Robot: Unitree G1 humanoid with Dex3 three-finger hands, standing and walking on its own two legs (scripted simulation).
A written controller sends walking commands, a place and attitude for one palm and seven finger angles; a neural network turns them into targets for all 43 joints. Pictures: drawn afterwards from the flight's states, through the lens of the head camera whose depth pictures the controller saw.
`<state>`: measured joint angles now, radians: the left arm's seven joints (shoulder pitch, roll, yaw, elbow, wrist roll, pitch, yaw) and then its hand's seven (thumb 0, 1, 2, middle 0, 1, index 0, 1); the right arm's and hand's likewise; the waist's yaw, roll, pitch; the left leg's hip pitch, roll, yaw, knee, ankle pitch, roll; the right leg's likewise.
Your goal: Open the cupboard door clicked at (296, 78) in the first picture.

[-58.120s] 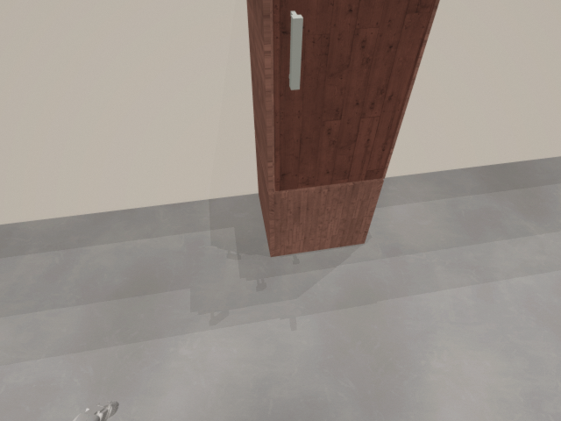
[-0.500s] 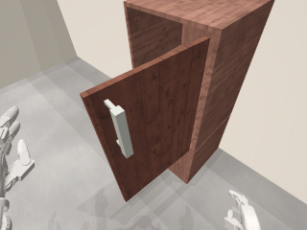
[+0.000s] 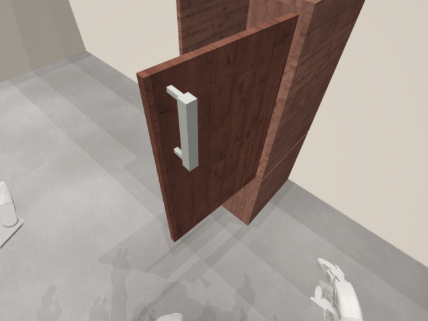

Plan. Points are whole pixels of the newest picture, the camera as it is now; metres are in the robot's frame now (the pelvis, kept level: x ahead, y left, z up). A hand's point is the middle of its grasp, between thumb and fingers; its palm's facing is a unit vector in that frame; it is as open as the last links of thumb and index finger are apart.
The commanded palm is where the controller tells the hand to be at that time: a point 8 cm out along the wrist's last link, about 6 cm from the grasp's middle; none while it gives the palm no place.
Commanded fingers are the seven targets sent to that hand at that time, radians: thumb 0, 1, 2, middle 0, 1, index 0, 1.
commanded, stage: step back with the hand held close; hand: left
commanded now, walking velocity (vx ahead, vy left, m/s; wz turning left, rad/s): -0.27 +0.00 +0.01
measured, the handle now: (182, 130) +0.40 +0.09 +0.15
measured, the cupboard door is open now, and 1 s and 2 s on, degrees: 84 84 84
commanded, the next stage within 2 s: stop stepping back and stand still in 0.28 s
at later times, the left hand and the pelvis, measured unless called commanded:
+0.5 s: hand out of the picture +0.09 +0.25 +0.19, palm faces +0.41 -0.81 -0.42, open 7.4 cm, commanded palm +0.03 +0.30 +0.19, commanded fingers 0.00 0.90 0.90 -0.20 -0.30 -0.20 -0.30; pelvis -0.12 +0.00 +0.02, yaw -1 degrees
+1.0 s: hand out of the picture +0.03 +0.22 +0.17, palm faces +0.40 -0.82 -0.41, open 7.4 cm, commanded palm -0.04 +0.27 +0.19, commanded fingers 0.00 0.90 0.90 -0.20 -0.30 -0.20 -0.30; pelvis -0.19 -0.03 +0.01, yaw -1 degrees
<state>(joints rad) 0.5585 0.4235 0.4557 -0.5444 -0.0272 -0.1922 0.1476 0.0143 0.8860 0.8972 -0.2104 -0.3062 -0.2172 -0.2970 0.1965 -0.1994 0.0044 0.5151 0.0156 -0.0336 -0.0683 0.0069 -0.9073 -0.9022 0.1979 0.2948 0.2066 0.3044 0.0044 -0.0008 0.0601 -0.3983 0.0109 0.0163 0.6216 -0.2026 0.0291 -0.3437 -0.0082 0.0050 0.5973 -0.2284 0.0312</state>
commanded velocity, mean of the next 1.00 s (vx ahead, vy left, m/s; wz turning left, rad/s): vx -0.03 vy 0.03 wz -0.01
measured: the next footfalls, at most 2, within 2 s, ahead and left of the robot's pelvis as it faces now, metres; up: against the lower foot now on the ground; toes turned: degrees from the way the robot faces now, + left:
left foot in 0.20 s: +0.04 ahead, +0.10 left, +0.00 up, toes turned +2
right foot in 0.58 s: -0.20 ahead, -0.11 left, +0.00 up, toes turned -3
